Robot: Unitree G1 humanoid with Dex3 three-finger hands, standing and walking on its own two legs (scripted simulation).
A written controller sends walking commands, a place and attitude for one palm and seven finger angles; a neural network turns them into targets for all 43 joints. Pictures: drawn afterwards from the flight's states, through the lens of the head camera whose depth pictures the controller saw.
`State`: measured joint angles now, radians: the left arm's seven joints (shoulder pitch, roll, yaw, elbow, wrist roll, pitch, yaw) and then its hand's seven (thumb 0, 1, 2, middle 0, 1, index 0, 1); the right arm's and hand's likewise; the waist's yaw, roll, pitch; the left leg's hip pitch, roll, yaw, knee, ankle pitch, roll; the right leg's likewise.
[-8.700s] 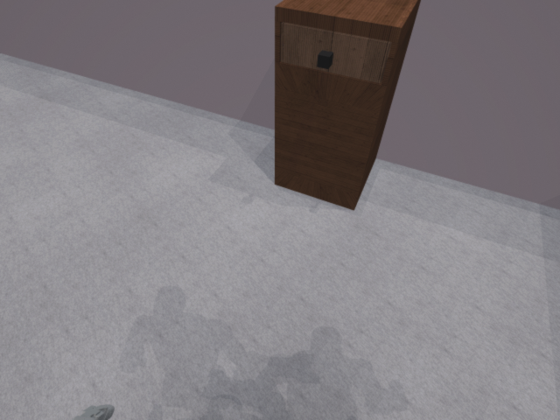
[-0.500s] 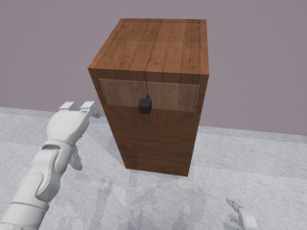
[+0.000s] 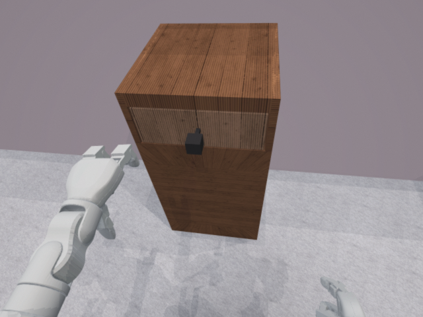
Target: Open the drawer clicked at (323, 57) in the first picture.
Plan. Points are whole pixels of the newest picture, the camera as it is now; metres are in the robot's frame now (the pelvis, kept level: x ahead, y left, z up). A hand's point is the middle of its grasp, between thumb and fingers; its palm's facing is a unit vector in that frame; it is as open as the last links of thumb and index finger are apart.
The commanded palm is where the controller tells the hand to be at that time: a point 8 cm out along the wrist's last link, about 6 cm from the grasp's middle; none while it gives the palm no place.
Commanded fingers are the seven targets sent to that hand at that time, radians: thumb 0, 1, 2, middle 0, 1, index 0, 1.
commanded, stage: move the hooked fingers above the handle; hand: left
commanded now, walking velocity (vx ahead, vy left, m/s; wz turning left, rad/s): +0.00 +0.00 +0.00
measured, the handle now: (196, 138) +0.57 +0.13 -0.04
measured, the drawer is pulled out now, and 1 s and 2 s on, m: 0.00 0.00 0.00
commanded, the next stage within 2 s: none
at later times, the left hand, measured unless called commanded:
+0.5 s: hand (140, 173) +0.37 +0.20 +0.06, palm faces -0.02 -0.07 -1.00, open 13.9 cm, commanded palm +0.36 +0.21 +0.12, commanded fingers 0.00 -0.50 0.30 -0.30 -1.20 -0.30 -1.20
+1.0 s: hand (169, 151) +0.45 +0.16 +0.04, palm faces -0.02 -0.04 -1.00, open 13.9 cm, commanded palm +0.43 +0.17 +0.10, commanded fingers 0.00 -0.50 0.30 -0.30 -1.20 -0.30 -1.20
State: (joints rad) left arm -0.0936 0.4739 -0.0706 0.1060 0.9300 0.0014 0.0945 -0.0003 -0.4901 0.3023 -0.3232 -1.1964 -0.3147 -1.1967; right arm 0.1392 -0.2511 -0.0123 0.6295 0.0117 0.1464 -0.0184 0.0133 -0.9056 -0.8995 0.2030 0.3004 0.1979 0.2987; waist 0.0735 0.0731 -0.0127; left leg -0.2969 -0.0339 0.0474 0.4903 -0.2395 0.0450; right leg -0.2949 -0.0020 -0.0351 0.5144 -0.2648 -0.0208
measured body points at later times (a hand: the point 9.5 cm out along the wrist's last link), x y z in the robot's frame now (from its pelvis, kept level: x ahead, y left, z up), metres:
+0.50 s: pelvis +0.01 -0.01 +0.00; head +0.05 -0.04 +0.44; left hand +0.36 +0.20 +0.11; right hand +0.16 -0.26 -0.13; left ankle +0.01 +0.09 -0.74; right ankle +0.00 -0.11 -0.74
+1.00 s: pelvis +0.02 -0.01 -0.01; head +0.07 -0.03 +0.44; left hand +0.44 +0.16 +0.10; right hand +0.11 -0.27 -0.15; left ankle +0.01 +0.09 -0.74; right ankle +0.00 -0.11 -0.74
